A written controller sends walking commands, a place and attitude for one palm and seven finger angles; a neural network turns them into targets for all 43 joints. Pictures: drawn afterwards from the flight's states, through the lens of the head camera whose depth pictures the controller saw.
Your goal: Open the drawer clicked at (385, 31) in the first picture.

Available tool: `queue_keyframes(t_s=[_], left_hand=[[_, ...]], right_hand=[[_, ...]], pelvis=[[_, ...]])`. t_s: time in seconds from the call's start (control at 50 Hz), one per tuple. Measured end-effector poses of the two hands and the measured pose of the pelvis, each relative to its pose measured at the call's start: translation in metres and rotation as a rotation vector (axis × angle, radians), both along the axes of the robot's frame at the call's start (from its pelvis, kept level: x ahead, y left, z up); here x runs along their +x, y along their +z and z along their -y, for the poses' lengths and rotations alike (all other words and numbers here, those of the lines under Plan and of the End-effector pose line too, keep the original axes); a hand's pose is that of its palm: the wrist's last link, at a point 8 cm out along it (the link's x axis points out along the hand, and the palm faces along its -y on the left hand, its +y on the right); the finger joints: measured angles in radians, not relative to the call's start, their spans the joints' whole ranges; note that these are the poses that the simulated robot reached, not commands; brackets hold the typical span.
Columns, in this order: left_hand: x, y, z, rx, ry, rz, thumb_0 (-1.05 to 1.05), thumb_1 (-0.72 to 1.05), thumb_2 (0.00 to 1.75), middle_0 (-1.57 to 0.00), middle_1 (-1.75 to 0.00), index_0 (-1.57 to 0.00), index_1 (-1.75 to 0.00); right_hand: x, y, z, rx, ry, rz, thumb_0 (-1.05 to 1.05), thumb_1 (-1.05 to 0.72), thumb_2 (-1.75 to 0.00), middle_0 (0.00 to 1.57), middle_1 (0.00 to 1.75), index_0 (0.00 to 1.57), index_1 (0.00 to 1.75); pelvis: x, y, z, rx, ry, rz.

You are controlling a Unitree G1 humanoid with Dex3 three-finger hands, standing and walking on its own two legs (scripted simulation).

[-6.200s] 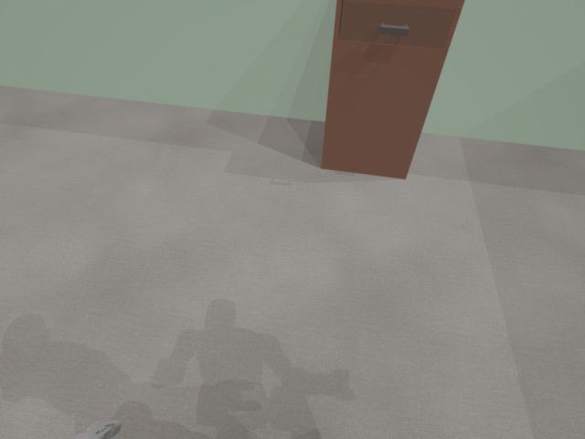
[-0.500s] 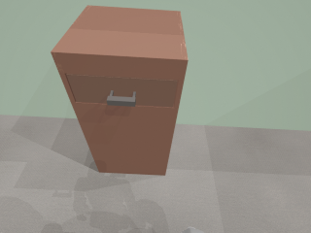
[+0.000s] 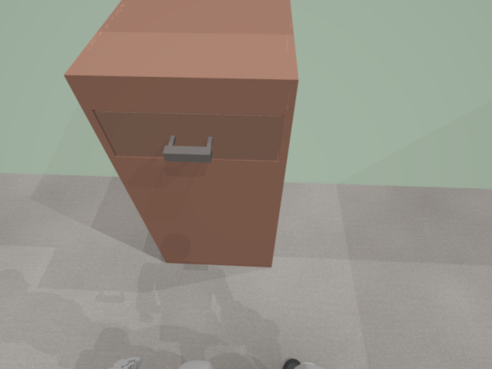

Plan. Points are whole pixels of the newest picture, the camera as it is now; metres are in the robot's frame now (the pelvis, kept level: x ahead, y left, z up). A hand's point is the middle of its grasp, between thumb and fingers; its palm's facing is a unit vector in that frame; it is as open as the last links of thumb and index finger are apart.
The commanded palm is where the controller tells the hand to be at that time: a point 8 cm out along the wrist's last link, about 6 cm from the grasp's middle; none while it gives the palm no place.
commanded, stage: come to a stop and stand still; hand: left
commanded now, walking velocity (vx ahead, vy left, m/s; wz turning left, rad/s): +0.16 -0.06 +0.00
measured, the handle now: (189, 147) +0.56 +0.17 -0.01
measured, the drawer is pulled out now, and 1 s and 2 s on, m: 0.00 0.00 0.00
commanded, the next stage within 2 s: look again from close up in 1.10 s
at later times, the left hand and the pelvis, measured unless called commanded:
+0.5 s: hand out of the picture -0.03 +0.21 -0.17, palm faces -0.02 -0.99 -0.15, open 7.4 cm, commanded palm none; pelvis -0.02 +0.03 +0.02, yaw -3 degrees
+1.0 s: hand out of the picture +0.00 +0.13 -0.16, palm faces +0.04 -0.97 -0.22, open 7.2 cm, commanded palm none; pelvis -0.03 -0.05 +0.01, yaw -1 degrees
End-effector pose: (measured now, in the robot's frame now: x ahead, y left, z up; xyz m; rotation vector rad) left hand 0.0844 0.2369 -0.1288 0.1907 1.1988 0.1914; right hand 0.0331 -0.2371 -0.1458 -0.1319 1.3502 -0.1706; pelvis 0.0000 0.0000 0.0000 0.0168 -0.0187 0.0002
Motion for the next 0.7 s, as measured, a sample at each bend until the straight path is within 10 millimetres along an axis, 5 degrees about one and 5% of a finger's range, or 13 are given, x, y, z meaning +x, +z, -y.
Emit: queue_keyframes(t_s=[0.08, 0.16, 0.38, 0.46, 0.58, 0.7], left_hand=[[-0.028, -0.015, -0.031, -0.011, 0.025, -0.022, 0.0, 0.91, 0.9, -0.21, -0.3, -0.21, -0.3], [-0.059, -0.015, -0.048, -0.044, 0.051, -0.076, 0.0, 0.91, 0.9, -0.2, -0.3, -0.2, -0.29], [-0.129, -0.012, -0.045, -0.099, 0.039, -0.296, 0.0, 0.91, 0.9, -0.2, -0.3, -0.2, -0.29], [-0.122, -0.012, -0.032, -0.102, 0.01, -0.319, 0.01, 0.91, 0.9, -0.2, -0.3, -0.2, -0.29], [-0.081, -0.009, -0.001, -0.073, -0.033, -0.212, 0.01, 0.92, 0.9, -0.2, -0.3, -0.2, -0.29], [-0.055, 0.003, 0.025, -0.017, -0.048, -0.094, 0.01, 0.94, 0.9, -0.2, -0.3, -0.2, -0.29]], right_hand=[[-0.002, 0.008, -0.013, -0.048, 0.021, 0.075, 0.0, -0.91, -0.9, 0.19, 0.3, 0.2, 0.3], [-0.027, 0.025, -0.036, -0.065, 0.023, 0.059, 0.0, -0.91, -0.9, 0.19, 0.3, 0.2, 0.3], [-0.074, 0.036, -0.072, -0.042, -0.042, -0.036, 0.0, -0.9, -0.9, 0.2, 0.3, 0.2, 0.3], [-0.098, 0.032, -0.069, -0.032, -0.085, -0.092, 0.0, -0.9, -0.9, 0.2, 0.3, 0.2, 0.3], [-0.132, 0.018, -0.049, 0.014, -0.127, -0.186, 0.0, -0.9, -0.9, 0.2, 0.3, 0.2, 0.3], [-0.137, -0.001, -0.02, 0.062, -0.126, -0.198, 0.0, -0.91, -0.9, 0.2, 0.3, 0.2, 0.3]], pelvis=[[-0.012, -0.007, -0.02, -0.029, -0.003, -0.007], [-0.017, 0.005, -0.035, -0.039, -0.002, 0.0], [-0.016, 0.02, -0.044, -0.038, -0.037, -0.027], [-0.02, 0.019, -0.036, -0.034, -0.047, -0.024], [-0.025, 0.013, -0.013, -0.014, -0.049, -0.017], [-0.025, 0.008, 0.016, -0.013, -0.033, 0.001]])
